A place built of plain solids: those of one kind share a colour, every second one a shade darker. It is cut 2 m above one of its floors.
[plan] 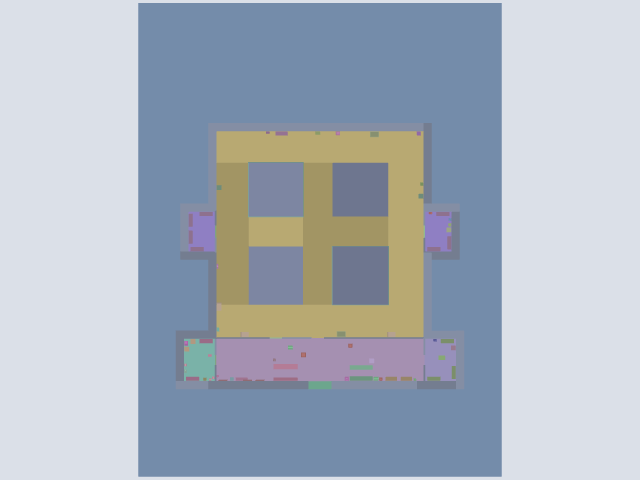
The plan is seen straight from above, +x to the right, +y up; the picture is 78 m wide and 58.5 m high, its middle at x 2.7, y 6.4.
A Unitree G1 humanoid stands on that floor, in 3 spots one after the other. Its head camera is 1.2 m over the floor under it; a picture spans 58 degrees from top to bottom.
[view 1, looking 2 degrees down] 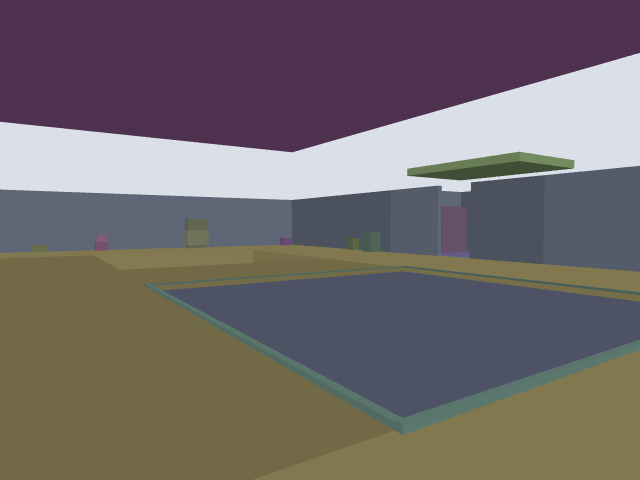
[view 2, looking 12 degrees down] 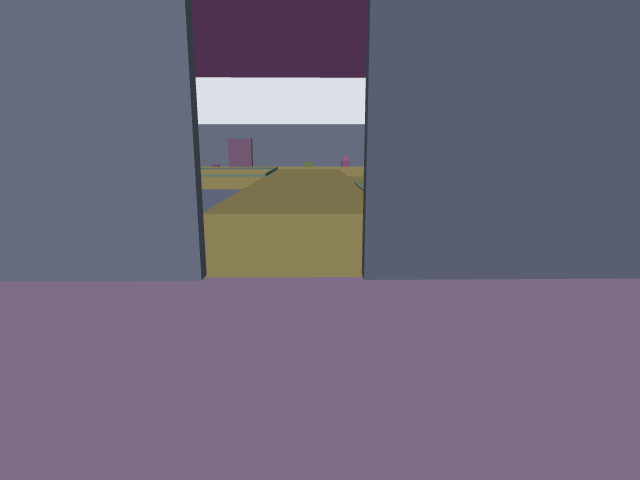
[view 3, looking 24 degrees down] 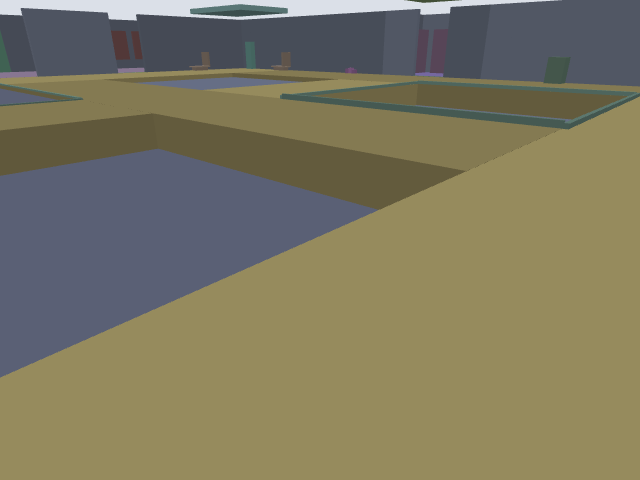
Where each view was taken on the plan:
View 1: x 2.42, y -3.35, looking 57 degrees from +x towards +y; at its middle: wall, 23.70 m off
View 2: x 2.70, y -9.49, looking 89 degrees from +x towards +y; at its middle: floor_gang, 5.77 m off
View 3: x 8.60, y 17.66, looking -138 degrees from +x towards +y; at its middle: floor_gang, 2.95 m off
